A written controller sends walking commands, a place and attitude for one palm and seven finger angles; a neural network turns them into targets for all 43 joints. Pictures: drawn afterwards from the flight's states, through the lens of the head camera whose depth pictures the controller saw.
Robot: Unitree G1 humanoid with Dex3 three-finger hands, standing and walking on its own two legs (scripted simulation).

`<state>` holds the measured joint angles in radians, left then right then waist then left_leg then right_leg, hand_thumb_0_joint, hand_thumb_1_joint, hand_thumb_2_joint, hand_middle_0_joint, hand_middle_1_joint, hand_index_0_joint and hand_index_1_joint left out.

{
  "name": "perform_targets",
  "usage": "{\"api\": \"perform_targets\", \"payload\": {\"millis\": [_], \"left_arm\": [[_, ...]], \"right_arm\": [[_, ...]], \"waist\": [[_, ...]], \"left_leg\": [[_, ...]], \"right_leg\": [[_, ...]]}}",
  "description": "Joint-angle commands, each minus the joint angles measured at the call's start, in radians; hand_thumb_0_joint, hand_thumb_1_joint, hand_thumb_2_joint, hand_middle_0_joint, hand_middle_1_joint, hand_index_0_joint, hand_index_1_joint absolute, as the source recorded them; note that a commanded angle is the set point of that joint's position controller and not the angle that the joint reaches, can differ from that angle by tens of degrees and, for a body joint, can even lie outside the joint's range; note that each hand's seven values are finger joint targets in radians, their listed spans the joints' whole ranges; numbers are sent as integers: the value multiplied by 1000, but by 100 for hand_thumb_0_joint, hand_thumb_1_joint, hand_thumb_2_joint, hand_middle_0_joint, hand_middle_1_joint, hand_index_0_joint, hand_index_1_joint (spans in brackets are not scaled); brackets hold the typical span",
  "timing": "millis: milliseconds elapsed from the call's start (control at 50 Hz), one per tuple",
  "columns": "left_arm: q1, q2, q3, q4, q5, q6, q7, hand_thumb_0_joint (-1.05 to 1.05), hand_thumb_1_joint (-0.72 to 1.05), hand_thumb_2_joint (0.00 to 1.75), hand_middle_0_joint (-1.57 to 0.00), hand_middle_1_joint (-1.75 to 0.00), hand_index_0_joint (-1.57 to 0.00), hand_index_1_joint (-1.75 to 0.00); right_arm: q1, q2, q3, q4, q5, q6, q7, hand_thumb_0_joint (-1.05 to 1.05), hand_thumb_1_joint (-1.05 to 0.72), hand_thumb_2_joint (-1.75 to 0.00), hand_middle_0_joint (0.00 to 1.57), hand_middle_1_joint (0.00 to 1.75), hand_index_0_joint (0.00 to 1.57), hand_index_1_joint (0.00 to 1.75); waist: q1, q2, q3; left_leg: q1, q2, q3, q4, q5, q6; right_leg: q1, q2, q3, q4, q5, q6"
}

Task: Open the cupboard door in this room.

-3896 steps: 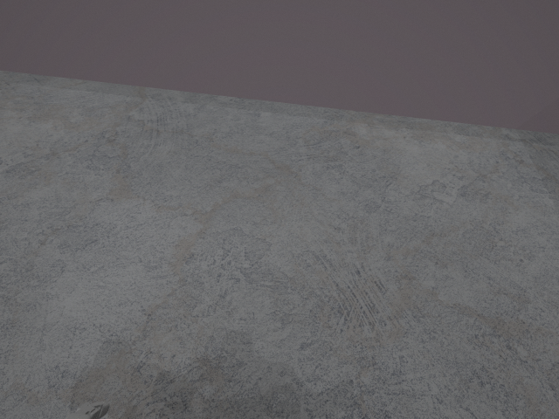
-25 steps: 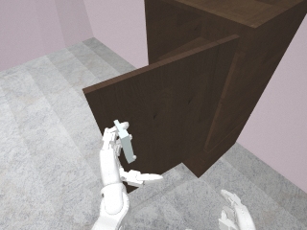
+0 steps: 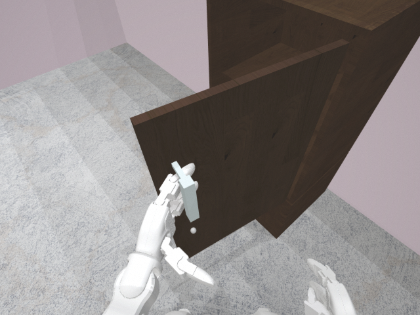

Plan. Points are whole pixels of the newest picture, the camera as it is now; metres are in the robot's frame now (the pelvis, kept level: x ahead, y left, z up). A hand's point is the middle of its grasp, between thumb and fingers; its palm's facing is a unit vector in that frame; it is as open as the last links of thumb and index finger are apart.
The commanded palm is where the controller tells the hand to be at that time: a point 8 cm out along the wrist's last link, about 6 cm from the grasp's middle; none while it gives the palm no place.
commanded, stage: slide the hand sideways off the handle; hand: left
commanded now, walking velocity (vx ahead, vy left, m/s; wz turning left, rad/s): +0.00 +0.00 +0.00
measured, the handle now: (185, 192) +0.32 +0.07 +0.07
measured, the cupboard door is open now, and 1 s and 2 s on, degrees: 80 80 80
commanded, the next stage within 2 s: draw the hand back to the body in 0.92 s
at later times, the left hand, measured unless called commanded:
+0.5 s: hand (170, 247) +0.22 +0.08 +0.07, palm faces -0.12 -0.99 -0.03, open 16.2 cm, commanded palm +0.20 +0.15 +0.07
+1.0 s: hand (138, 265) +0.19 +0.13 +0.06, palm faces -0.10 -0.99 -0.05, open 16.3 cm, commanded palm +0.17 +0.18 +0.07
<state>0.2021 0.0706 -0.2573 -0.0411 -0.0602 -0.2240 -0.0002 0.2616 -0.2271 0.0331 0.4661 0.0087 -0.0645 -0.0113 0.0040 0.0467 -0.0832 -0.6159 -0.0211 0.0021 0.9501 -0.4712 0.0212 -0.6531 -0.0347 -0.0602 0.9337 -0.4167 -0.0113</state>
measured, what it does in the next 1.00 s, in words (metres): stands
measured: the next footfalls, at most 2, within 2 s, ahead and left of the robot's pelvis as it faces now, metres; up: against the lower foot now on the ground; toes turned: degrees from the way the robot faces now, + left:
none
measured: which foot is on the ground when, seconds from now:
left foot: down 0.00-1.00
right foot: down 0.00-1.00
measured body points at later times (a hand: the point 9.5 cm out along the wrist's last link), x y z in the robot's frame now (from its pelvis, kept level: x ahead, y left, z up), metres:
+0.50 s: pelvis +0.02 -0.01 -0.01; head +0.06 -0.02 +0.44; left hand +0.22 +0.14 +0.07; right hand +0.20 -0.22 -0.08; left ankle +0.01 +0.11 -0.69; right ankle +0.03 -0.12 -0.69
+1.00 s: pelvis +0.01 -0.02 -0.02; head +0.05 -0.02 +0.43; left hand +0.19 +0.18 +0.07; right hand +0.20 -0.25 -0.08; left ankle +0.01 +0.11 -0.69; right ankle +0.03 -0.12 -0.69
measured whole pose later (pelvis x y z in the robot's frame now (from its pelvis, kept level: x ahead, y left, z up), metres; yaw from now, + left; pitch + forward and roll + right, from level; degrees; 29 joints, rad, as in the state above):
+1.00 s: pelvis +0.01 -0.02 -0.02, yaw +0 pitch +11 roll -1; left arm 0.60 0.21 0.03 -0.30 -0.22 -0.28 -0.23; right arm 0.28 -0.24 0.01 0.40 0.03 -0.11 -0.05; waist 0.01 0.04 -0.13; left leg -0.72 0.01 -0.03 1.07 -0.55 -0.01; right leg -0.74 0.00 -0.09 1.03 -0.48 -0.04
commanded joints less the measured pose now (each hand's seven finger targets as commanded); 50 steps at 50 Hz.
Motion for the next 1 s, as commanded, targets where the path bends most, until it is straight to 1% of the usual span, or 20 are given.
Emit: {"api": "perform_targets", "payload": {"millis": [0,40,60,100,120,180,260,280,320,360,420,460,500,580,660,740,840,860,940,980], "left_arm": [[-44,-37,14,-273,26,-41,52,0,-50,30,-15,-30,-15,-30],[0,-24,17,-307,44,-46,60,0,-50,30,-15,-30,-15,-30],[12,5,37,-312,54,-46,63,0,-50,30,-15,-30,-15,-30],[12,3,31,-343,58,-52,60,0,-50,30,-15,-30,-15,-30],[40,10,40,-353,55,-54,59,0,-50,30,-15,-30,-15,-30],[53,33,63,-392,37,-62,42,0,-50,30,-15,-30,-15,-30],[168,39,89,-425,-2,-69,9,0,-50,30,-15,-30,-15,-30],[183,27,74,-432,-7,-69,0,0,-50,30,-15,-30,-15,-30],[201,53,96,-444,-13,-71,-10,0,-50,30,-15,-30,-15,-30],[191,73,108,-455,-9,-76,-20,0,-50,30,-15,-30,-15,-30],[229,81,117,-478,-18,-86,-42,0,-50,30,-15,-30,-15,-30],[272,111,155,-478,-32,-86,-58,0,-50,30,-15,-30,-15,-30],[308,114,172,-487,-49,-89,-76,0,-50,30,-15,-30,-15,-30],[319,128,190,-496,-70,-96,-105,0,-50,30,-15,-30,-15,-30],[364,170,250,-503,-98,-107,-130,0,-50,30,-15,-30,-15,-30],[388,188,291,-499,-124,-117,-161,0,-50,30,-15,-30,-15,-30],[388,217,341,-474,-161,-122,-205,0,-50,30,-15,-30,-15,-30],[386,219,347,-476,-169,-123,-212,0,-50,30,-15,-30,-15,-30],[383,208,332,-488,-186,-133,-237,0,-50,30,-15,-30,-15,-30],[361,201,307,-483,-181,-129,-236,0,-50,30,-15,-30,-15,-30]], "right_arm": [[-74,-87,-40,-202,-4,-61,3,0,-90,-90,20,30,20,30],[-72,-86,-42,-214,-8,-54,9,0,-90,-90,20,30,20,30],[-66,-90,-41,-215,-10,-50,10,0,-90,-90,20,30,20,30],[-68,-87,-40,-223,-11,-45,12,0,-90,-90,20,30,20,30],[-68,-86,-39,-230,-11,-43,11,0,-90,-90,20,30,20,30],[-64,-88,-38,-232,-11,-45,4,0,-90,-90,20,30,20,30],[-53,-90,-40,-242,-4,-54,0,0,-90,-90,20,30,20,30],[-50,-90,-40,-244,-3,-57,0,0,-90,-90,20,30,20,30],[-40,-94,-42,-245,-3,-60,-2,0,-90,-90,20,30,20,30],[-37,-98,-43,-242,-3,-65,-6,0,-90,-90,20,30,20,30],[-31,-99,-48,-252,-2,-74,-9,0,-90,-90,20,30,20,30],[-27,-101,-49,-250,-1,-76,-12,0,-90,-90,20,30,20,30],[-26,-99,-52,-256,3,-76,-15,0,-90,-90,20,30,20,30],[-32,-102,-54,-256,8,-82,-21,0,-90,-90,20,30,20,30],[-30,-103,-61,-253,10,-87,-29,0,-90,-90,20,30,20,30],[-35,-102,-65,-250,16,-89,-35,0,-90,-90,20,30,20,30],[-40,-105,-68,-239,22,-91,-47,0,-90,-90,20,30,20,30],[-44,-107,-68,-237,20,-92,-49,0,-90,-90,20,30,20,30],[-46,-109,-69,-238,25,-105,-52,0,-90,-90,20,30,20,30],[-49,-113,-66,-238,26,-110,-51,0,-90,-90,20,30,20,30]], "waist": [[0,-114,-193],[2,-90,-189],[5,-88,-184],[-3,-59,-168],[1,-61,-167],[-7,-53,-177],[0,-62,-194],[-10,-55,-187],[-12,-74,-178],[-21,-65,-172],[-17,-65,-186],[-8,-65,-199],[-4,-73,-205],[-13,-60,-173],[-5,-83,-196],[-2,-61,-184],[-11,-73,-166],[-10,-84,-166],[-12,-48,-182],[-20,-41,-156]], "left_leg": [[55,6,-43,-165,175,-7],[45,6,-33,-152,185,-7],[34,8,-38,-151,190,-9],[27,8,-34,-142,164,-8],[24,8,-32,-140,157,-7],[23,8,-31,-124,172,-5],[21,8,-30,-116,217,-8],[22,8,-28,-108,227,-7],[3,7,-30,-101,214,-8],[-7,5,-30,-87,207,-4],[-16,3,-29,-74,204,-4],[-28,0,-26,-68,211,-4],[-35,-2,-21,-60,223,-3],[-58,-3,-19,-48,195,-3],[-82,-6,-13,-26,194,-1],[-91,-6,-12,-22,187,-3],[-113,-4,-11,-6,163,-4],[-121,-5,-13,-1,164,-3],[-96,-4,-17,-5,170,-3],[-94,-2,-21,-10,156,-2]], "right_leg": [[131,30,-3,-115,149,-28],[124,29,3,-106,163,-29],[125,30,3,-97,162,-33],[101,29,8,-96,140,-31],[102,31,8,-97,133,-32],[106,35,12,-92,157,-31],[128,41,7,-82,207,-29],[119,40,6,-80,225,-26],[116,40,7,-78,215,-23],[100,41,13,-74,209,-22],[97,38,14,-65,208,-20],[118,39,21,-64,219,-23],[132,37,27,-65,243,-19],[109,37,33,-71,208,-16],[137,34,59,-82,210,-13],[131,32,63,-82,199,-12],[121,28,83,-102,161,-6],[129,27,89,-106,157,-6],[109,32,72,-96,151,-8],[84,36,59,-95,121,-10]]}}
